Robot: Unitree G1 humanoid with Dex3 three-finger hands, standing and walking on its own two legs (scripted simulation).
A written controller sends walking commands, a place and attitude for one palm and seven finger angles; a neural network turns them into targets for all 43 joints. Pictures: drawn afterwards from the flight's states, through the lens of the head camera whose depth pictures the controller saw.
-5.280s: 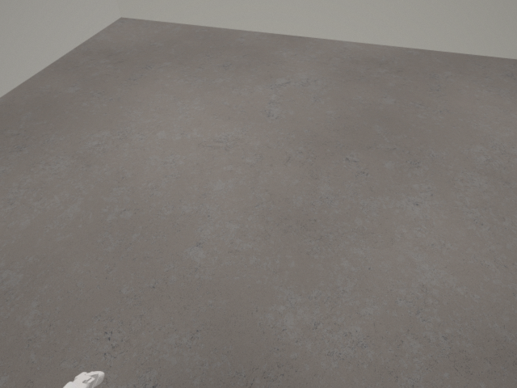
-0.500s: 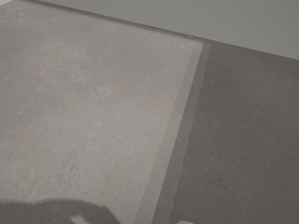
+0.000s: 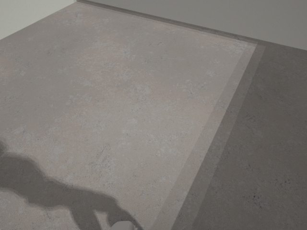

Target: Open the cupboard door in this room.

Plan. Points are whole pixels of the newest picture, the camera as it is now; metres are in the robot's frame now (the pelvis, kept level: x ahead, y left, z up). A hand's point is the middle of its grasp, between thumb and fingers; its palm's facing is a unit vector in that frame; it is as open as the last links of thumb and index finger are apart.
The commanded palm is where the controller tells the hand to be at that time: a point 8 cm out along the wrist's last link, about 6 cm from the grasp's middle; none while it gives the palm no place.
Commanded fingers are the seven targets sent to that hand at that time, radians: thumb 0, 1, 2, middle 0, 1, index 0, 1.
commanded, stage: turn or walk to find it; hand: left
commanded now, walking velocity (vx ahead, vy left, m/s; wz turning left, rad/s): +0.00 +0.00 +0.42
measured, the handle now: out of the picture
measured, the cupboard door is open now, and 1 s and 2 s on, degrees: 0 0 0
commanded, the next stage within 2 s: none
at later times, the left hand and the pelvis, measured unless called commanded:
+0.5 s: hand out of the picture +0.04 +0.25 -0.16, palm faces +0.21 -0.94 -0.26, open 7.4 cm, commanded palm none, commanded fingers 0.00 0.90 0.90 -0.20 -0.30 -0.20 -0.30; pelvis -0.01 +0.03 +0.00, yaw +11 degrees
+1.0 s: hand out of the picture -0.08 +0.21 -0.18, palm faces +0.44 -0.86 -0.24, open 7.4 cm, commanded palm none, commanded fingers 0.00 0.90 0.90 -0.20 -0.30 -0.20 -0.30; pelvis -0.04 +0.01 -0.01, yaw +25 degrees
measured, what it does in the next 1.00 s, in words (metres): steps on the spot, turning left: left foot, then right foot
